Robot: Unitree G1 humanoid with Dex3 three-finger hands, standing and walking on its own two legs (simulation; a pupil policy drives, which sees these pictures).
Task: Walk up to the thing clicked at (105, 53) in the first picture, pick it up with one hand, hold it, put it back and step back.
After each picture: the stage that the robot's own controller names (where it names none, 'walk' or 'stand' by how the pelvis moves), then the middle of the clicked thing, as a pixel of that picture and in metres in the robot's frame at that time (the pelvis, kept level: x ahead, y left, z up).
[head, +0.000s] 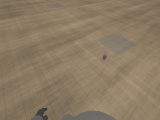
stand; (104, 56) +1.27 -0.34 -0.65
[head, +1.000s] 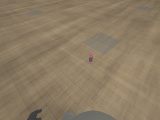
walk; (90, 58) +1.18 +0.03 -0.63
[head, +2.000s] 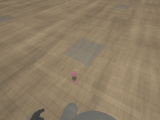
walk; (74, 77) +0.70 +0.25 -0.64
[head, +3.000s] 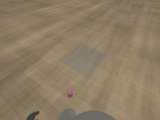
walk; (70, 93) +0.43 +0.20 -0.64
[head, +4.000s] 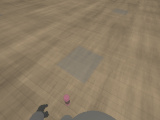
stand; (67, 100) +0.35 +0.21 -0.65
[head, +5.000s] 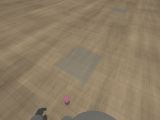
stand; (67, 101) +0.33 +0.22 -0.66
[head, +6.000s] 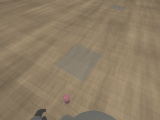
stand; (66, 99) +0.33 +0.22 -0.66
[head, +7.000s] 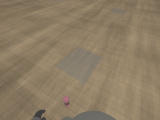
stand; (66, 101) +0.33 +0.22 -0.66
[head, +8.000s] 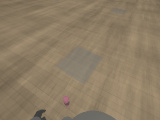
stand; (66, 101) +0.33 +0.22 -0.66
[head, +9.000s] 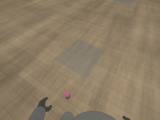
go down; (67, 95) +0.34 +0.22 -0.65
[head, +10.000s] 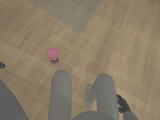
go down; (54, 57) +0.43 +0.24 -0.24
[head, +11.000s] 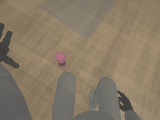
close in; (61, 61) +0.43 +0.22 -0.26
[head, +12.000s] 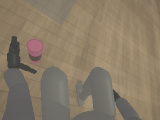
close in; (35, 53) +0.42 +0.26 -0.16
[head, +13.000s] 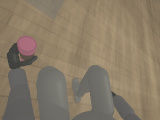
close; (27, 52) +0.41 +0.27 -0.16
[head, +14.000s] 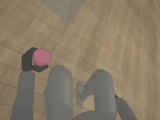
lift; (40, 60) +0.34 +0.26 -0.14
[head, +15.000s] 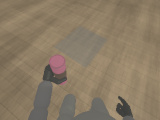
lift; (60, 72) +0.31 +0.18 +0.05
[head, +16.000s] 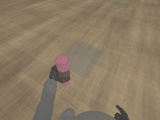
hold; (64, 73) +0.33 +0.15 +0.05
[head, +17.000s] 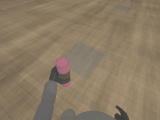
hold; (64, 74) +0.32 +0.16 +0.05
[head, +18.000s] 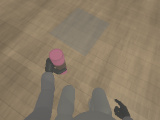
crouch; (60, 64) +0.38 +0.18 -0.02
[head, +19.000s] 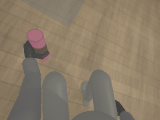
lower; (40, 48) +0.46 +0.24 -0.10
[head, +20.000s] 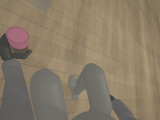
lower; (19, 46) +0.44 +0.26 -0.17
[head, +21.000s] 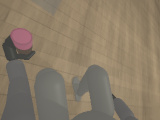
lower; (24, 47) +0.43 +0.28 -0.16
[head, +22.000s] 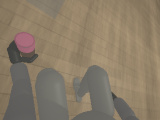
lower; (27, 50) +0.42 +0.27 -0.15
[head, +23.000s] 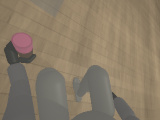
rest; (25, 51) +0.41 +0.28 -0.16
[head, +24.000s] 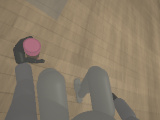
open; (32, 52) +0.42 +0.25 -0.17
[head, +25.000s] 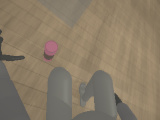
stand; (49, 53) +0.42 +0.24 -0.19
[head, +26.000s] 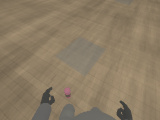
stand; (67, 93) +0.37 +0.18 -0.56
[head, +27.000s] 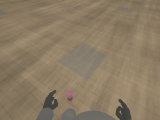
stand; (69, 96) +0.38 +0.18 -0.60
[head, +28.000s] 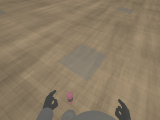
stand; (70, 98) +0.37 +0.17 -0.60
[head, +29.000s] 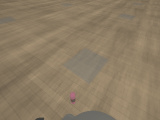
stand; (73, 98) +0.41 +0.16 -0.65
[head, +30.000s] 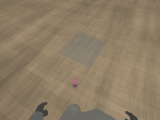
walk; (75, 83) +0.47 +0.15 -0.63
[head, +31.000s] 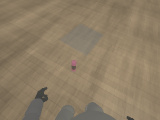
walk; (73, 66) +0.72 +0.16 -0.62
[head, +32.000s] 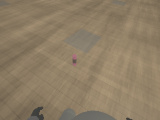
stand; (74, 60) +0.99 +0.23 -0.64
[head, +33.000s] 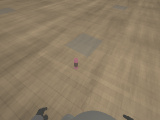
stand; (76, 63) +0.98 +0.22 -0.66
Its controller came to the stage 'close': yes
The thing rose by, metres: 0.69
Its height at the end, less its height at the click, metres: +0.00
